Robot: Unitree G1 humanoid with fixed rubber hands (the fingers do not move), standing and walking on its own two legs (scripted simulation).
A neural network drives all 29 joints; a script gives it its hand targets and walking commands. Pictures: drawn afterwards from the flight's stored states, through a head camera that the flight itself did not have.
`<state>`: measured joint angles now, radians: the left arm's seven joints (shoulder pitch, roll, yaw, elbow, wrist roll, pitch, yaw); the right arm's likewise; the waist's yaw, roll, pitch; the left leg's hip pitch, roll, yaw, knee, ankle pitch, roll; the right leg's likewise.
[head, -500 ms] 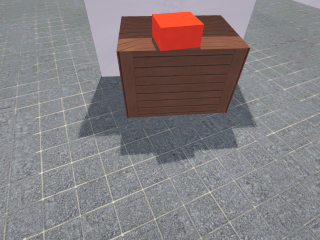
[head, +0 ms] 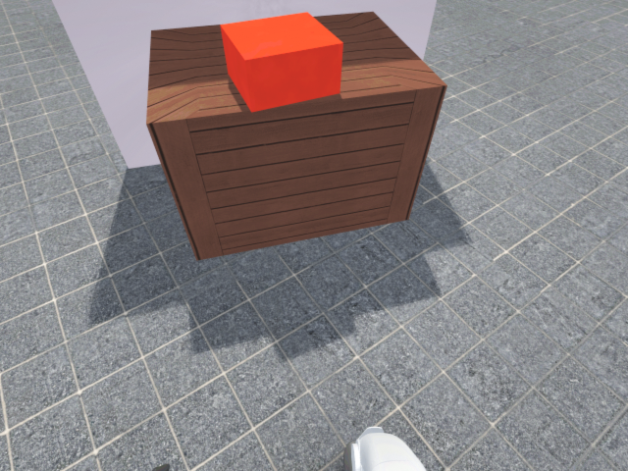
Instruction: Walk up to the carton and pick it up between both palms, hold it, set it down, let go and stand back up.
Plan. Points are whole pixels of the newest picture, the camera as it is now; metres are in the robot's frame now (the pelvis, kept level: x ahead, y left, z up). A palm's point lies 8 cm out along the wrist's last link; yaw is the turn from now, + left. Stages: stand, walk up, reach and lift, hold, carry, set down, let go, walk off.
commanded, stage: walk up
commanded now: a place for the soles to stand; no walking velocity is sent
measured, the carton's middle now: (280, 59) +1.23 +0.01 -0.05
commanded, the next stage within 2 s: none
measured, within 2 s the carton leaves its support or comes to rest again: neither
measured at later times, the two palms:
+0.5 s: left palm (130, 447) +0.21 +0.26 -0.13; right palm (427, 299) +0.39 -0.22 -0.10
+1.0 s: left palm (180, 230) +0.60 +0.24 -0.11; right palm (425, 273) +0.46 -0.24 -0.13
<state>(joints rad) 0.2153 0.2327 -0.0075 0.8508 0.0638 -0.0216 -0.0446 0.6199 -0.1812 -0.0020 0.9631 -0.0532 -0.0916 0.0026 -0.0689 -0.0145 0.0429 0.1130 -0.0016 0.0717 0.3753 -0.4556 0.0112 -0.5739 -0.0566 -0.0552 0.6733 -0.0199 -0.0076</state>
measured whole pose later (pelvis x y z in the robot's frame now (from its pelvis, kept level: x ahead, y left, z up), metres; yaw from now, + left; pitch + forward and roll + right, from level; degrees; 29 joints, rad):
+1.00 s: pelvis +0.49 +0.01 -0.01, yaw +2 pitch -2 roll +2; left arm 0.25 0.21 0.00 0.76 0.07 -0.04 -0.05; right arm 0.51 -0.25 -0.02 0.83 -0.05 -0.08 0.01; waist -0.05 -0.01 0.04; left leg -0.03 0.05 0.10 0.56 -0.48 -0.03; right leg -0.43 -0.06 -0.07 0.61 -0.13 -0.03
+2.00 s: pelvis +0.77 +0.00 -0.01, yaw +3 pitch -4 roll +1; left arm 0.20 0.20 -0.01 0.83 0.00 0.02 0.02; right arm 0.26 -0.26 0.00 0.83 -0.01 0.03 -0.03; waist -0.01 0.04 0.11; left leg -0.32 0.03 0.04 0.89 -0.58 0.01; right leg -0.38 -0.01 -0.04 0.68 -0.24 -0.04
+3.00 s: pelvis +0.75 -0.02 +0.01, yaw +4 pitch -1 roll +0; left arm 0.22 0.32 0.00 0.91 0.08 0.06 -0.03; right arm 0.46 -0.19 -0.02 0.98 -0.04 -0.02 -0.08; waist -0.02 -0.06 0.02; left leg -0.15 0.04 -0.03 0.48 -0.31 -0.02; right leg -0.49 0.00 0.01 0.84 -0.32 0.06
